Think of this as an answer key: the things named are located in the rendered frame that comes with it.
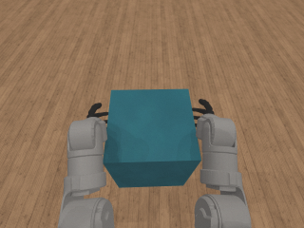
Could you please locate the left robot forearm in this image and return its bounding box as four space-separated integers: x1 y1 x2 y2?
57 117 107 228

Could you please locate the carton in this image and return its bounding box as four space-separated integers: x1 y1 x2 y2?
103 88 201 188

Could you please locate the left robot hand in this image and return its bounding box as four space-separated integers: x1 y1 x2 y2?
86 103 108 124

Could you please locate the right robot hand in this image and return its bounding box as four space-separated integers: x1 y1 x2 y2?
192 99 215 127

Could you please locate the robot left upper arm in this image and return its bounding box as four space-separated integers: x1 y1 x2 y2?
58 197 115 228

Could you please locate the right robot forearm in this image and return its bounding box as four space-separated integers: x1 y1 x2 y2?
196 113 252 224

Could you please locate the robot right upper arm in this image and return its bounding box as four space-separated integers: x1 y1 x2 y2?
194 194 252 228

